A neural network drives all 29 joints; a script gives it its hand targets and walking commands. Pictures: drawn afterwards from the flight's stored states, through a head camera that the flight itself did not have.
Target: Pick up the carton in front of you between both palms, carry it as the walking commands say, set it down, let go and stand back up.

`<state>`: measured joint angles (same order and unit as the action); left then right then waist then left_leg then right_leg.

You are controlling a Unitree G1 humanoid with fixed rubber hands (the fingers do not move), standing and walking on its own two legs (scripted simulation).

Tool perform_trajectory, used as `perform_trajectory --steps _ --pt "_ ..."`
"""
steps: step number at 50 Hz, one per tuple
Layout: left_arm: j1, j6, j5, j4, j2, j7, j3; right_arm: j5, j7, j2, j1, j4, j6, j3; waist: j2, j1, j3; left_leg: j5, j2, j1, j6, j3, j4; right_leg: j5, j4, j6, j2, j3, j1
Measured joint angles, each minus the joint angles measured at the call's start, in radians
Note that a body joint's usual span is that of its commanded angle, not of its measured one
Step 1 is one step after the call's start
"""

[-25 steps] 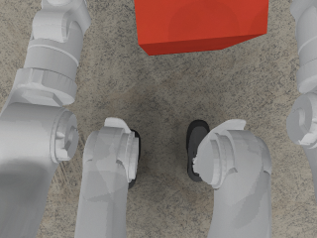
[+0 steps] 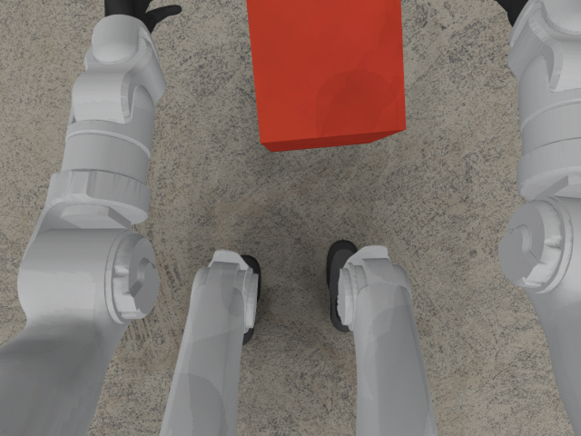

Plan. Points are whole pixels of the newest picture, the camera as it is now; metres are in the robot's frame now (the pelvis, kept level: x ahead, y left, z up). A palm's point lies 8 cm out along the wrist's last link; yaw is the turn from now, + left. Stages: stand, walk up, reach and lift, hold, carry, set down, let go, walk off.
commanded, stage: set down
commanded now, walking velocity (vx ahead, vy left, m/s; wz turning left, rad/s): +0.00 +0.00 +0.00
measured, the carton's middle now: (321, 85) +0.55 -0.07 -0.39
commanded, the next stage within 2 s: let go in 0.40 s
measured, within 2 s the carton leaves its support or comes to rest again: neither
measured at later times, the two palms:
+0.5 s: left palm out of the picture +0.55 +0.14 +0.02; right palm out of the picture +0.54 -0.27 +0.03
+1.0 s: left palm out of the picture +0.40 +0.19 +0.13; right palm out of the picture +0.38 -0.26 +0.13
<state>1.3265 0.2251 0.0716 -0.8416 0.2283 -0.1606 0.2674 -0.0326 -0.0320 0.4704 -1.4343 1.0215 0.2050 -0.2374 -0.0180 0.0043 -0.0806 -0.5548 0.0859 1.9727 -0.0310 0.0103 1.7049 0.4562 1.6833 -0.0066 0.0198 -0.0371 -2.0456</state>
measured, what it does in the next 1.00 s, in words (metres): rises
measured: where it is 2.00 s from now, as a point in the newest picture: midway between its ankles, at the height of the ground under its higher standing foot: (292, 307)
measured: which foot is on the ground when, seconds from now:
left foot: down 0.00-1.00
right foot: down 0.00-1.00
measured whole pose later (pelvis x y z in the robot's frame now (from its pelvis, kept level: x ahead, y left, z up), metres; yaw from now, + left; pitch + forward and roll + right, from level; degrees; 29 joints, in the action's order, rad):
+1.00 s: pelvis +0.08 +0.00 +0.23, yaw -3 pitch +30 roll +0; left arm 0.29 0.03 -0.06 -0.59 0.15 0.00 0.14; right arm 0.05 -0.08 0.23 -0.32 0.63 0.03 -0.21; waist -0.02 0.00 0.09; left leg -0.29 0.04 0.92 -0.01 0.07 0.69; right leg 0.22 0.66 -0.01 0.03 -0.04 -0.97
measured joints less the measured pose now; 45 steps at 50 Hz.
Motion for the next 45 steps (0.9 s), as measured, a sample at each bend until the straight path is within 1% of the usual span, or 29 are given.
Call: perform_trajectory --steps 5,7,9,13,19,22,26,28,33,37,41,45 --pt "-0.026 0.004 0.001 0.012 -0.003 0.006 0.011 0.006 -0.016 -0.006 0.026 -0.017 0.006 -0.005 0.006 0.002 0.034 0.031 -0.004 -0.056 0.002 0.004 -0.107 -0.028 -0.106 0.002 0.005 -0.005 0.058" --pt "-0.041 0.006 -0.007 0.027 -0.011 0.009 0.015 0.016 -0.022 -0.011 0.034 -0.022 0.004 -0.023 0.004 0.003 0.048 0.043 -0.002 -0.079 0.002 0.007 -0.145 -0.036 -0.143 0.003 0.004 -0.006 0.083" --pt "-0.058 0.011 -0.011 0.043 -0.011 0.009 0.012 0.027 -0.026 -0.021 0.045 -0.022 0.005 -0.038 0.003 -0.003 0.061 0.054 -0.002 -0.106 0.002 0.011 -0.186 -0.045 -0.183 0.003 0.005 -0.005 0.111" --pt "-0.09 0.005 -0.027 0.057 -0.032 0.016 0.019 0.039 -0.037 -0.031 0.091 -0.041 -0.004 -0.048 0.005 -0.002 0.08 0.081 -0.007 -0.169 0.003 0.018 -0.274 -0.07 -0.273 0.003 0.008 -0.005 0.178" --pt "-0.129 -0.003 -0.061 0.054 -0.045 0.033 0.041 0.066 -0.046 -0.055 0.129 -0.034 -0.014 -0.079 0.004 -0.005 0.086 0.132 -0.011 -0.279 0.003 0.027 -0.418 -0.117 -0.416 0.002 0.009 -0.006 0.292" --pt "-0.144 -0.012 -0.078 0.047 -0.054 0.039 0.052 0.086 -0.052 -0.061 0.146 -0.027 -0.025 -0.095 0.003 -0.002 0.086 0.161 -0.015 -0.333 0.003 0.032 -0.49 -0.144 -0.49 0.001 0.01 -0.006 0.347" --pt "-0.199 -0.017 -0.105 0.064 -0.065 0.053 0.041 0.123 -0.054 -0.078 0.203 -0.054 -0.033 -0.106 0.0 -0.007 0.093 0.194 -0.017 -0.406 0.003 0.04 -0.584 -0.175 -0.584 -0.001 0.009 -0.003 0.423" --pt "-0.252 -0.018 -0.138 0.088 -0.069 0.062 0.032 0.14 -0.053 -0.092 0.256 -0.083 -0.031 -0.101 -0.001 -0.009 0.098 0.207 -0.022 -0.45 0.003 0.043 -0.629 -0.187 -0.631 -0.002 0.011 -0.002 0.469" --pt "-0.446 -0.026 -0.174 0.162 -0.079 0.093 -0.005 0.156 -0.053 -0.141 0.468 -0.187 -0.034 -0.075 -0.007 -0.012 0.103 0.228 -0.031 -0.6 0.007 0.049 -0.748 -0.207 -0.75 -0.004 0.014 -0.001 0.62" --pt "-0.597 -0.065 -0.168 0.188 -0.082 0.123 -0.03 0.136 -0.05 -0.18 0.645 -0.261 -0.069 -0.061 -0.008 -0.011 0.114 0.242 -0.037 -0.717 0.008 0.051 -0.835 -0.219 -0.834 -0.006 0.015 -0.002 0.736" --pt "-0.729 -0.112 -0.151 0.207 -0.081 0.141 -0.063 0.119 -0.052 -0.202 0.801 -0.328 -0.105 -0.038 -0.011 -0.007 0.14 0.25 -0.038 -0.812 0.011 0.053 -0.899 -0.223 -0.894 -0.006 0.013 -0.002 0.831" --pt "-0.866 -0.149 -0.145 0.227 -0.082 0.153 -0.091 0.101 -0.053 -0.221 0.943 -0.363 -0.138 -0.004 -0.007 -0.007 0.161 0.253 -0.042 -0.913 0.015 0.055 -0.951 -0.225 -0.947 -0.005 0.013 -0.002 0.934"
